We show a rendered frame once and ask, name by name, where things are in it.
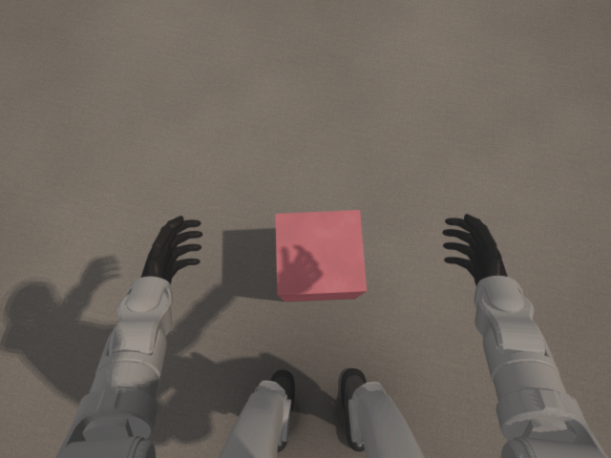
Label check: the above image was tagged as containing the left robot hand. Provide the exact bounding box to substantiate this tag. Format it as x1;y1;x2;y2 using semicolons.
141;216;202;285

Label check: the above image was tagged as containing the robot left upper arm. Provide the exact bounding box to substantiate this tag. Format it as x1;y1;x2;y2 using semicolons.
58;436;156;458

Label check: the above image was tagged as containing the carton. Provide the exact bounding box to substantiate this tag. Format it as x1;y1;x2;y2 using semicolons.
276;210;367;302

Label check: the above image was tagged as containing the right robot hand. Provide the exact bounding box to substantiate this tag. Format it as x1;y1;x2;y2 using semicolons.
442;214;508;285

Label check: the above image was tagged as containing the robot right upper arm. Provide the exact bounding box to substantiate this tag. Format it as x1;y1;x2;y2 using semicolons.
501;436;605;458

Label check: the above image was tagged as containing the robot shin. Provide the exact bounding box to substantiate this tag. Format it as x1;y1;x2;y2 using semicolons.
351;382;386;443
248;381;286;400

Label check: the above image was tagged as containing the right robot shin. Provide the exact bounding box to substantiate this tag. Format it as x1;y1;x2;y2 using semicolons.
351;382;386;443

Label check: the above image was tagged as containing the right robot forearm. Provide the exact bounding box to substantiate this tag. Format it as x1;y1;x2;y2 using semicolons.
474;276;608;458

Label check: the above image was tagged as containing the left robot forearm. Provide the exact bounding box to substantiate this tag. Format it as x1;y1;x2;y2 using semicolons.
55;277;173;458

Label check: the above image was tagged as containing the left robot shin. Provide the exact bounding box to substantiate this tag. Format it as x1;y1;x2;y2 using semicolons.
248;381;286;400

